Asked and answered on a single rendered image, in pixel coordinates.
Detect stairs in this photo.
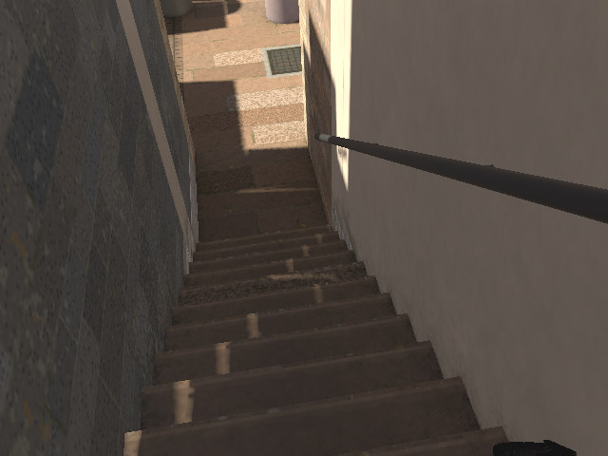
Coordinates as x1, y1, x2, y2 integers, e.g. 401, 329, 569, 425
123, 225, 509, 456

